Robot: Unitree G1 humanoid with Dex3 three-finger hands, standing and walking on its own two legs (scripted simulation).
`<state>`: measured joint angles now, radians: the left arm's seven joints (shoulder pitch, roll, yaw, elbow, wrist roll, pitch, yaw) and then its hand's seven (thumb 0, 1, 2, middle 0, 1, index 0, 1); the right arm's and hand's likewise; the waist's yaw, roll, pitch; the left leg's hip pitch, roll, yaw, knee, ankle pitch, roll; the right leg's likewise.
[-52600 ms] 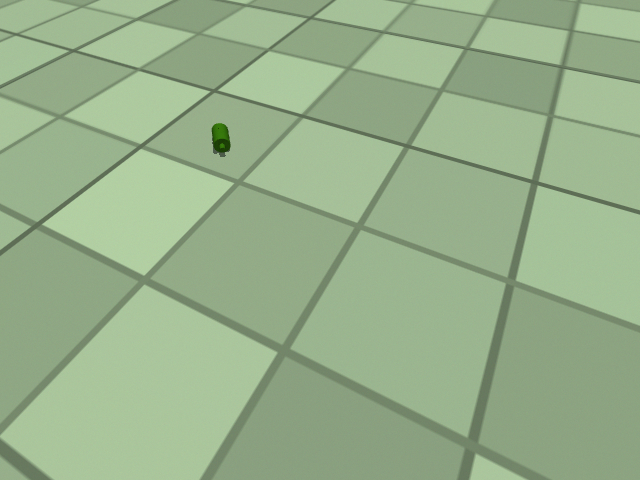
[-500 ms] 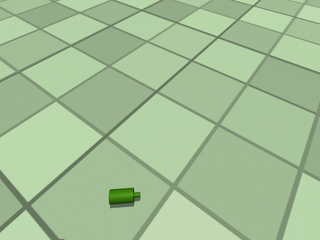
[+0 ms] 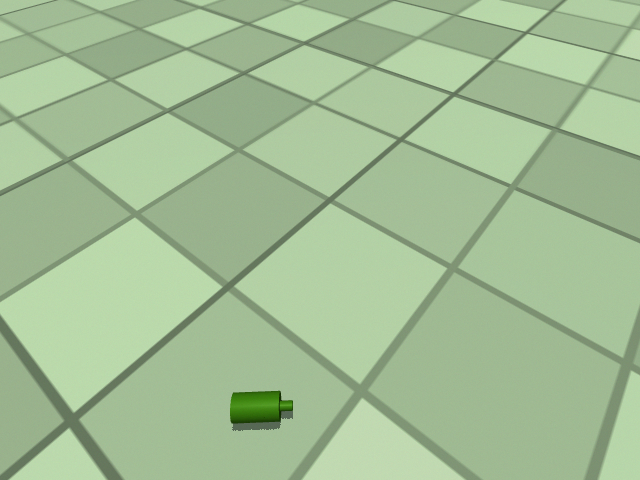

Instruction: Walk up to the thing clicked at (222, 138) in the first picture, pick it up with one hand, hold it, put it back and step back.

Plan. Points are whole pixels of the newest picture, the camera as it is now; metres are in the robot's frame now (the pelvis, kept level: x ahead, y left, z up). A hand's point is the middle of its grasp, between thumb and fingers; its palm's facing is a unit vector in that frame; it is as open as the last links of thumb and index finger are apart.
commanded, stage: walk up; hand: left
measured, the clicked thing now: (262, 406) +0.44 +0.20 -0.74
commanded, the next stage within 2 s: none
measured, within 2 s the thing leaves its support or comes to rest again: neither
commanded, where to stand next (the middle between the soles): +0.06 -0.02 m, yaw +1 degrees
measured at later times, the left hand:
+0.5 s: hand out of the picture +0.16 +0.31 -0.17, palm faces -0.05 -0.94 -0.35, open 7.3 cm
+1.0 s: hand (161, 458) +0.18 +0.25 -0.16, palm faces +0.03 -0.94 -0.33, open 7.3 cm
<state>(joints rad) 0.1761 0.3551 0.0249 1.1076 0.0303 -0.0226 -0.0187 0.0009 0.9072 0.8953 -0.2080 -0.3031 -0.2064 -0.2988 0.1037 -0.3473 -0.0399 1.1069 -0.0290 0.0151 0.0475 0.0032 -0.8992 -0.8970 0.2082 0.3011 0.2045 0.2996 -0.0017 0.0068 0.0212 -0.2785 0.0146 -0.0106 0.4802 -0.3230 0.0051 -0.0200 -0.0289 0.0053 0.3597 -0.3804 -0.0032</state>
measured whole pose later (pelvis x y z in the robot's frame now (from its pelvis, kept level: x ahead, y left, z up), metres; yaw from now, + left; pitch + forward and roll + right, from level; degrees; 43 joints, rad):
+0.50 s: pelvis +0.09 +0.04 -0.01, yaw -1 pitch -4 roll +0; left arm 0.20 0.42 0.04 0.95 0.00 0.05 0.00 0.00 0.91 0.90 -0.20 -0.30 -0.20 -0.30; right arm 0.21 -0.34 -0.03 0.94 -0.01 -0.04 -0.01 0.00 -0.90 -0.90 0.21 0.30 0.21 0.30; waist -0.01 -0.07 0.16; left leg -0.17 -0.01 0.07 0.49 -0.25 0.04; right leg -0.41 0.00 0.12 0.86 -0.36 -0.01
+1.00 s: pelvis +0.06 +0.00 -0.02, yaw +3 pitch -2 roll +0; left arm 0.13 0.35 0.04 0.80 0.03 0.04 -0.02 0.00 0.90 0.90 -0.21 -0.30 -0.21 -0.30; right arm 0.24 -0.40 -0.02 0.94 -0.02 0.01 -0.03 0.00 -0.90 -0.90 0.21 0.30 0.20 0.30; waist 0.01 -0.01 0.11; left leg -0.21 -0.02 -0.04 0.64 -0.44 -0.01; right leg -0.36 0.00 -0.08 0.62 -0.24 -0.06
